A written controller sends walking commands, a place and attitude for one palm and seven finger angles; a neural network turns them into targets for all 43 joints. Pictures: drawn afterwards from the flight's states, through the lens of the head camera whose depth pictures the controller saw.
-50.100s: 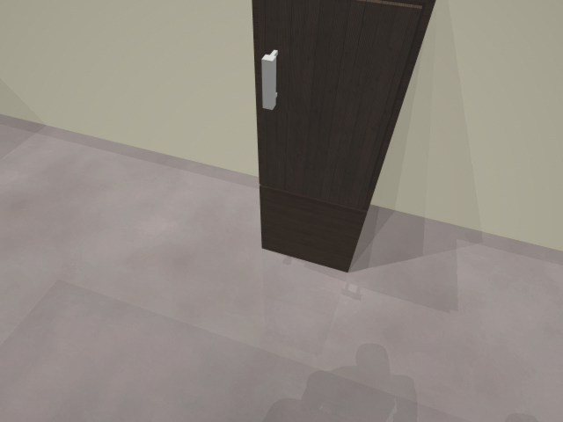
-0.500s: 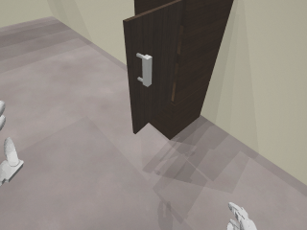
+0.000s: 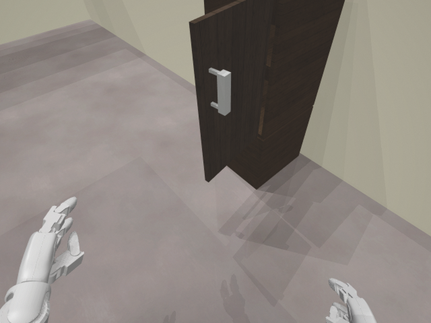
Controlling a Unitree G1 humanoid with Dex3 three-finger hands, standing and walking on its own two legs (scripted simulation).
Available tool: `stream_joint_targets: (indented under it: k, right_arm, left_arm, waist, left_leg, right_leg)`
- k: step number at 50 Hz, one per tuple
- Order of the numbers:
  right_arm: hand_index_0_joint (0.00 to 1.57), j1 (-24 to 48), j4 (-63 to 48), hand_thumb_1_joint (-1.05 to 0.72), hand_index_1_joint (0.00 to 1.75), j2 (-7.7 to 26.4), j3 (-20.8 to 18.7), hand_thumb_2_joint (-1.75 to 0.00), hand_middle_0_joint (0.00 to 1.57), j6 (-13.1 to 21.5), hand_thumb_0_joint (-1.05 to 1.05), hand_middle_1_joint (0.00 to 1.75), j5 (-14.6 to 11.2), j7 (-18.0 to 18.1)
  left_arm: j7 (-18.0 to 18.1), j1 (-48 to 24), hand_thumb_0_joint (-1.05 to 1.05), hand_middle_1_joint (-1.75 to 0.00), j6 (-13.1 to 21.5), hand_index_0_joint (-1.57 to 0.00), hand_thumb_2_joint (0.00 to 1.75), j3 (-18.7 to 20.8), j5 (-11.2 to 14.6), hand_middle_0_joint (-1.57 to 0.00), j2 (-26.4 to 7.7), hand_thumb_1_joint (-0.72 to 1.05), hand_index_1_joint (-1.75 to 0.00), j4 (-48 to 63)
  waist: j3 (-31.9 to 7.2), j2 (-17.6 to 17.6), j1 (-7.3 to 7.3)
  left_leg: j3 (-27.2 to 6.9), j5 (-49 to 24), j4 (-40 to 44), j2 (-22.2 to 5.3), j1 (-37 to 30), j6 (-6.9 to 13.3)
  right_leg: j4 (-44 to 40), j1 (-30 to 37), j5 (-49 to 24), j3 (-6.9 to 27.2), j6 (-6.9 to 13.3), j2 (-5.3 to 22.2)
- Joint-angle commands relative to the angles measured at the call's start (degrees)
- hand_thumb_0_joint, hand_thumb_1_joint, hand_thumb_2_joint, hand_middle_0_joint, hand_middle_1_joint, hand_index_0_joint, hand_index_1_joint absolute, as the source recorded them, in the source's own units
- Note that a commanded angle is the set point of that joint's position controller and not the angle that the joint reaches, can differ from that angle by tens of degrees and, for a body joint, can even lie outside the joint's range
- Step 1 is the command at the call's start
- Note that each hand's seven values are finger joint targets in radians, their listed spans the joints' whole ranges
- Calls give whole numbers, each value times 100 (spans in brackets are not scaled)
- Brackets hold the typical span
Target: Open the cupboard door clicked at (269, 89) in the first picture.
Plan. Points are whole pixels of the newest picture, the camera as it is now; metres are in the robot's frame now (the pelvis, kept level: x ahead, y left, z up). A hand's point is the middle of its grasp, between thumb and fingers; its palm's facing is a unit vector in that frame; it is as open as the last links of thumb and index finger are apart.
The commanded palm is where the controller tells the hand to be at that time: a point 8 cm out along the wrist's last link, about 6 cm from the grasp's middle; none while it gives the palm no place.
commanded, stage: let the arm hang, fingers relaxed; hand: left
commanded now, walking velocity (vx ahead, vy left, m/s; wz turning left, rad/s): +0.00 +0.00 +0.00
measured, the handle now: (218, 91) +0.70 +0.04 +0.06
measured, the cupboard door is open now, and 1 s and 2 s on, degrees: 98 98 98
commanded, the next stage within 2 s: look to check the result in 1.00 s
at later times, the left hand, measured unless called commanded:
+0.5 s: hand out of the picture -0.07 +0.20 -0.16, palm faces +0.03 -0.97 -0.25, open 7.3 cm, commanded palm none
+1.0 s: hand out of the picture +0.06 +0.19 -0.16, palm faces +0.02 -0.97 -0.25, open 7.4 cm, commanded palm none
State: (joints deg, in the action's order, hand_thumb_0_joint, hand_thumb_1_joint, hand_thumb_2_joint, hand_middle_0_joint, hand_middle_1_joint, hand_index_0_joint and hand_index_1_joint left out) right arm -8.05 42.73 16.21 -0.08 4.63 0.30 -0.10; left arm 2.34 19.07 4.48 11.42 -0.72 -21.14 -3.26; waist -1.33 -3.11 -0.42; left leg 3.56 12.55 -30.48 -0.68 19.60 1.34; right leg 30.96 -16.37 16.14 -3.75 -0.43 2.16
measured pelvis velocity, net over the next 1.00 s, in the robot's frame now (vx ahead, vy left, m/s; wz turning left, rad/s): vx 0.01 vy -0.01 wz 0.00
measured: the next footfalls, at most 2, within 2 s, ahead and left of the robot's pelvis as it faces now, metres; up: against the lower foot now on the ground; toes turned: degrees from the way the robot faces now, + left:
none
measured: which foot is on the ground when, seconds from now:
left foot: down 0.00-1.00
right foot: down 0.00-1.00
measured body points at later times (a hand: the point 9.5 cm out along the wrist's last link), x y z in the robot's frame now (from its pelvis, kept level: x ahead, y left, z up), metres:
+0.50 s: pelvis -0.01 +0.00 +0.01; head +0.02 -0.01 +0.46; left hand -0.07 +0.25 -0.14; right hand -0.04 -0.22 -0.16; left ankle +0.04 +0.11 -0.73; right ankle +0.00 -0.12 -0.73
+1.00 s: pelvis +0.01 -0.01 +0.01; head +0.02 -0.02 +0.46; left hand +0.06 +0.24 -0.14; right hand +0.04 -0.26 -0.15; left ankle +0.04 +0.11 -0.73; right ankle +0.00 -0.12 -0.73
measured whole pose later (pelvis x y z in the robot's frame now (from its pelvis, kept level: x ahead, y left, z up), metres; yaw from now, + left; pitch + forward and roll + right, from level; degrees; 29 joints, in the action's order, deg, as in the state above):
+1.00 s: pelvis +0.01 -0.01 +0.01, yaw +0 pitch -2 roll +0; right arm -11.1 64.4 12.7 -0.8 -0.2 1.2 0.8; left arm 0.9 9.7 0.3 1.3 -0.5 -11.7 -64.0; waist 2.4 -1.1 0.8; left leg 3.2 9.3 -22.2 -0.8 11.4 0.4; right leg 23.2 -8.4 13.3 -4.2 0.3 1.5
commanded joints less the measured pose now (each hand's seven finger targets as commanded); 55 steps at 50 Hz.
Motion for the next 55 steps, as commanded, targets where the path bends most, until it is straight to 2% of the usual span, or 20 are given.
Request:
stream_joint_targets:
  k: [1, 2, 4, 5, 6, 8, 9, 10, 12, 14, 16, 21, 25, 36, 45, 52, 55]
  right_arm:
    - [20, 13, -113, -90, 30, 765, -258, -90, 20, -198, 0, 30, 88, -19]
    - [20, -26, 2, -90, 30, 712, -252, -90, 20, -269, 0, 30, 99, -19]
    - [20, -126, 287, -90, 30, 537, -192, -90, 20, -395, 0, 30, 125, -15]
    - [20, -189, 405, -90, 30, 520, -171, -90, 20, -438, 0, 30, 130, -16]
    - [20, -229, 565, -90, 30, 392, -123, -90, 20, -453, 0, 30, 134, -10]
    - [20, -229, 823, -90, 30, 355, -81, -90, 20, -464, 0, 30, 124, 27]
    - [20, -286, 938, -90, 30, 305, -74, -90, 20, -469, 0, 30, 109, 41]
    - [20, -369, 1035, -90, 30, 320, -97, -90, 20, -477, 0, 30, 112, 62]
    - [20, -545, 1241, -90, 30, 221, -102, -90, 20, -493, 0, 30, 107, 89]
    - [20, -721, 1434, -90, 30, 172, -118, -90, 20, -509, 0, 30, 93, 107]
    - [20, -870, 1575, -90, 30, 191, -154, -90, 20, -510, 0, 30, 76, 126]
    - [20, -1123, 1849, -90, 30, 96, -193, -90, 20, -537, 0, 30, 68, 150]
    - [20, -1202, 1942, -90, 30, 114, -227, -90, 20, -525, 0, 30, 65, 149]
    - [20, -885, 2008, -90, 30, 136, -228, -90, 20, -466, 0, 30, 90, 136]
    - [20, -549, 1968, -90, 30, 340, -224, -90, 20, -404, 0, 30, 82, 134]
    - [20, -319, 1972, -90, 30, 496, -221, -90, 20, -396, 0, 30, 85, 137]
    - [20, -253, 1959, -90, 30, 579, -227, -90, 20, -399, 0, 30, 72, 134]
  left_arm:
    - [-240, -17, 0, -30, -386, -20, 90, -588, -163, -20, -190, 90, -30, -2048]
    - [-227, -208, 0, -30, -401, -20, 90, -631, -160, -20, -278, 90, -30, -2424]
    - [-188, -466, 0, -30, -442, -20, 90, -769, -118, -20, -241, 90, -30, -3158]
    - [-168, -548, 0, -30, -463, -20, 90, -826, -97, -20, -210, 90, -30, -3461]
    - [-162, -547, 0, -30, -474, -20, 90, -889, -72, -20, -99, 90, -30, -3796]
    - [-150, -368, 0, -30, -476, -20, 90, -951, -37, -20, 14, 90, -30, -4383]
    - [-148, -267, 0, -30, -470, -20, 90, -960, -26, -20, 27, 90, -30, -4630]
    - [-133, -177, 0, -30, -456, -20, 90, -915, -36, -20, 67, 90, -30, -4820]
    - [-134, -73, 0, -30, -455, -20, 90, -916, -10, -20, 154, 90, -30, -5141]
    - [-135, 0, 0, -30, -440, -20, 90, -931, 6, -20, 169, 90, -30, -5396]
    - [-123, 6, 0, -30, -425, -20, 90, -940, 5, -20, 199, 90, -30, -5593]
    - [-93, 125, 0, -30, -437, -20, 90, -949, 8, -20, 260, 90, -30, -5912]
    - [-73, 163, 0, -30, -428, -20, 90, -921, -2, -20, 222, 90, -30, -6000]
    - [-65, -180, 0, -30, -397, -20, 90, -893, -16, -20, 181, 90, -30, -5990]
    - [-84, -567, 0, -30, -324, -20, 90, -847, -9, -20, -25, 90, -30, -5894]
    - [-95, -828, 0, -30, -299, -20, 90, -843, 5, -20, -154, 90, -30, -5906]
    - [-96, -863, 0, -30, -288, -20, 90, -836, 3, -20, -231, 90, -30, -5896]
  waist:
    - [-301, 1217, 40]
    - [-222, 1334, 95]
    - [-100, 1008, 165]
    - [-17, 532, 187]
    - [49, 184, 160]
    - [126, -398, 70]
    - [90, -446, 48]
    - [65, -331, 22]
    - [30, -525, 34]
    - [82, -393, 55]
    - [228, -10, 78]
    - [558, 111, 81]
    - [549, 333, 70]
    - [737, 270, 52]
    - [370, 220, 54]
    - [262, 162, 73]
    - [203, 255, 61]
  left_leg:
    - [-775, -440, 315, -546, -87, 186]
    - [-659, -389, 216, -413, -251, 143]
    - [-483, -428, 136, -268, -576, 52]
    - [-538, -492, 277, -324, -655, 30]
    - [-600, -531, 518, -424, -567, 36]
    - [-716, -226, 867, -515, -376, 41]
    - [-712, -96, 937, -510, -358, 31]
    - [-750, -53, 957, -525, -369, 34]
    - [-736, 197, 1015, -509, -397, 31]
    - [-720, 339, 1046, -497, -472, 29]
    - [-749, 276, 1076, -545, -582, 59]
    - [-747, 618, 1203, -555, -504, 81]
    - [-725, 569, 1192, -530, -567, 99]
    - [-737, 322, 1348, -552, -579, 85]
    - [-655, -648, 1225, -575, -945, 46]
    - [-618, -889, 1253, -605, -1117, 4]
    - [-620, -968, 1258, -619, -1203, 5]
  right_leg:
    - [-503, 176, -396, 621, 337, 410]
    - [-691, 44, -407, 739, 413, 562]
    - [-877, -159, -434, 831, 493, 681]
    - [-844, -207, -255, 740, 467, 591]
    - [-763, -76, -240, 649, 394, 493]
    - [-800, 225, -148, 597, 319, 365]
    - [-848, 350, -156, 587, 319, 360]
    - [-900, 444, -174, 528, 327, 337]
    - [-1000, 510, -104, 508, 358, 360]
    - [-1113, 431, -6, 498, 380, 379]
    - [-1177, 302, 8, 446, 391, 379]
    - [-1254, 114, 369, 416, 395, 361]
    - [-1240, 76, 491, 418, 403, 370]
    - [-1218, 142, 128, 461, 351, 397]
    - [-1280, 498, -622, 498, 335, 473]
    - [-1393, 684, -934, 538, 334, 515]
    - [-1433, 746, -1033, 525, 336, 519]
